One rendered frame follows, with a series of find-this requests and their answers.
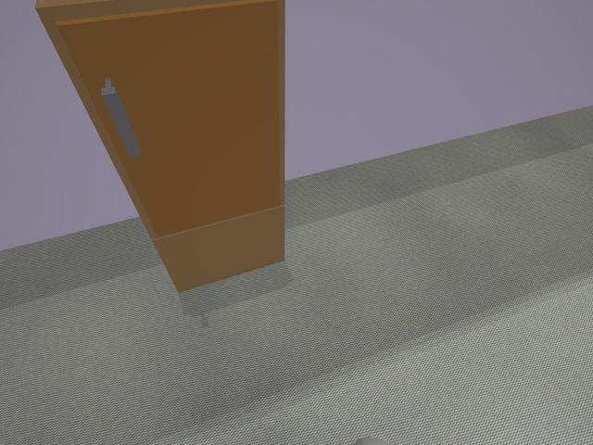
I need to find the cupboard door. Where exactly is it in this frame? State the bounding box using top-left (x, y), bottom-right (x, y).
top-left (57, 0), bottom-right (280, 237)

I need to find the handle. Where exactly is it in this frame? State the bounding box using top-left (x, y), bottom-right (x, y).
top-left (101, 78), bottom-right (141, 158)

